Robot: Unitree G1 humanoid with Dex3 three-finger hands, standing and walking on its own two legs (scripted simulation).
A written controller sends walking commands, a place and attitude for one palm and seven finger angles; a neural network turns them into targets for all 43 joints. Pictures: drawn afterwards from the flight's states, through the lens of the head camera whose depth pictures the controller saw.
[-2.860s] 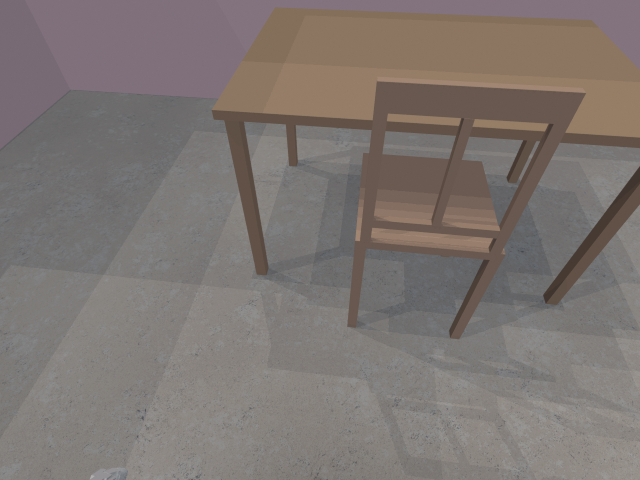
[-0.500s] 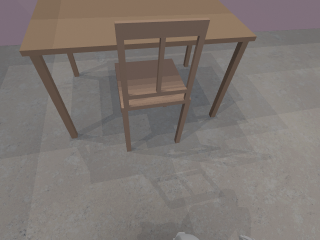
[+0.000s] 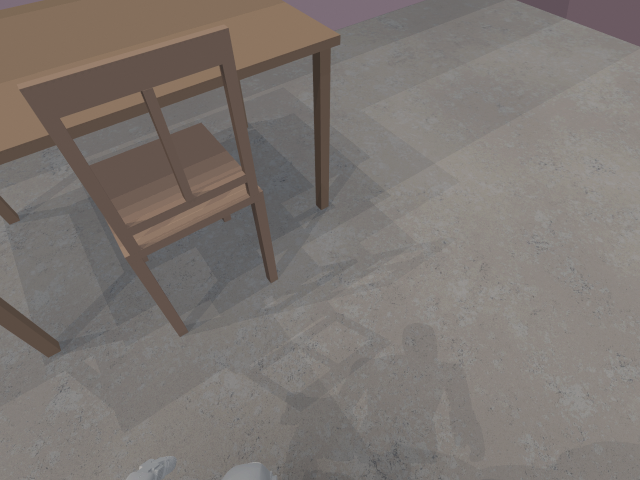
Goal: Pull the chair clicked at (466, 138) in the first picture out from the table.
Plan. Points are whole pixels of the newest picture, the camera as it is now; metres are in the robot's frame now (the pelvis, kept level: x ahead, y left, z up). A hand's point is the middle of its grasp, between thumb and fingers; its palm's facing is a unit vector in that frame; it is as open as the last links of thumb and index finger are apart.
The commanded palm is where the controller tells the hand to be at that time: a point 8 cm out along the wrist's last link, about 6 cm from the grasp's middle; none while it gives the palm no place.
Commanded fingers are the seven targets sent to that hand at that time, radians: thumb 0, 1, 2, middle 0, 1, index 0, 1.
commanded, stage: walk to a spot facing it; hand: left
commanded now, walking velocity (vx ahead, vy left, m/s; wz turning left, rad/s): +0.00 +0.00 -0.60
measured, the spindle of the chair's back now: (170, 150) +0.76 +0.36 -0.07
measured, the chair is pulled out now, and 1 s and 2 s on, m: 0.00 0.00 0.00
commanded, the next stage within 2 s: turn to face it in 1.54 s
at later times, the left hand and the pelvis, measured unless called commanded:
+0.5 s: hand out of the picture +0.14 +0.19 -0.16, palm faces -0.29 -0.93 -0.20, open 7.4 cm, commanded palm none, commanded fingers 0.00 0.90 0.90 -0.20 -0.30 -0.20 -0.30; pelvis +0.00 +0.02 +0.00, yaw -19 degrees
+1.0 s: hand (220, 456) +0.18 +0.16 -0.17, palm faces -0.45 -0.87 -0.20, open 7.4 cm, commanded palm none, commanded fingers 0.00 0.90 0.90 -0.20 -0.30 -0.20 -0.30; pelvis +0.09 -0.01 +0.00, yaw -35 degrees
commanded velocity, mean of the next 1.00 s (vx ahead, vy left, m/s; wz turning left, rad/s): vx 0.17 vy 0.00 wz -0.59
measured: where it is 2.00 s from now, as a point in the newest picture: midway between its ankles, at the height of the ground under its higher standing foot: (422, 445)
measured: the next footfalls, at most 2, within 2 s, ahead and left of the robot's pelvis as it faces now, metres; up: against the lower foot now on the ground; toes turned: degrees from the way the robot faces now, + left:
left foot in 0.14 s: +0.07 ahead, +0.14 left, +0.00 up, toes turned -2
right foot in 0.56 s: +0.00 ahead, -0.12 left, +0.00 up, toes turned -27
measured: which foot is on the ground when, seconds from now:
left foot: up 0.00-0.12, down 0.14-0.56, up 0.58-1.00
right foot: down 0.00-0.14, up 0.16-0.54, down 0.56-1.00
